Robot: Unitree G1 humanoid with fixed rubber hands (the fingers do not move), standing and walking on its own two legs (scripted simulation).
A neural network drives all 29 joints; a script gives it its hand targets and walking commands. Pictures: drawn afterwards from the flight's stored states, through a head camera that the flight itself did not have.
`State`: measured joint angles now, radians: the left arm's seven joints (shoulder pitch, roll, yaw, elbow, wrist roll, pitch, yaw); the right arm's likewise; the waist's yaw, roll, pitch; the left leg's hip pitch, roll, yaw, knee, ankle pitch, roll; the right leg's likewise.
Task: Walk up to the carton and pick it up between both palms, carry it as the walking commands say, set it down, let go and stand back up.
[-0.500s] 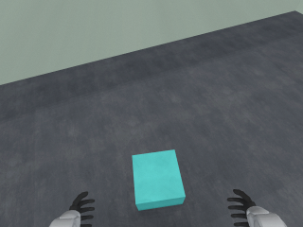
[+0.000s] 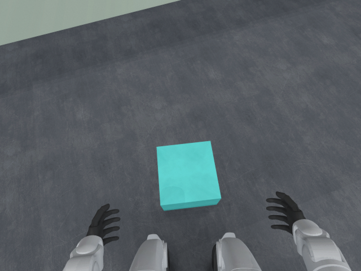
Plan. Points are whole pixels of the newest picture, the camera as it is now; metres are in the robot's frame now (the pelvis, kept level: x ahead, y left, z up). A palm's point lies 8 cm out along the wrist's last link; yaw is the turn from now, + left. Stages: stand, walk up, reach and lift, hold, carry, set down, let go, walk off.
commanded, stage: reach and lift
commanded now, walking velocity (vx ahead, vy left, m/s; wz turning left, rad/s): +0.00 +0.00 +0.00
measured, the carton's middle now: (187, 176) +0.48 +0.00 -0.63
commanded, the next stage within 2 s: none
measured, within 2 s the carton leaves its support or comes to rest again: neither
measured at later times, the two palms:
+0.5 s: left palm (109, 180) +0.33 +0.22 -0.13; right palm (278, 165) +0.36 -0.24 -0.13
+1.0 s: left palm (120, 144) +0.45 +0.21 -0.16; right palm (262, 127) +0.49 -0.23 -0.15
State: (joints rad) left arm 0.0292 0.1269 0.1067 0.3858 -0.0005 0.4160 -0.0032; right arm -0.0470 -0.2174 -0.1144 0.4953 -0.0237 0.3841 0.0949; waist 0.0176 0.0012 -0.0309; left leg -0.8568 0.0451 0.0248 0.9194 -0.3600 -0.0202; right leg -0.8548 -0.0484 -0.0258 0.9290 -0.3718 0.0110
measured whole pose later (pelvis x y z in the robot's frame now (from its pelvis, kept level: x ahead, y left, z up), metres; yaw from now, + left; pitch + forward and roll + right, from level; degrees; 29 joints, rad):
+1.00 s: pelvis -0.04 -0.01 -0.06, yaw +0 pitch +45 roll +1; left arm -1.03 0.21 0.35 0.79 -0.04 0.16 0.07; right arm -1.18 -0.40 -0.29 1.00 -0.01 0.14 0.11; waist 0.04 0.01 -0.05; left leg -1.54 0.05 0.02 1.05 -0.28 -0.03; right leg -1.55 -0.04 -0.02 1.06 -0.29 0.00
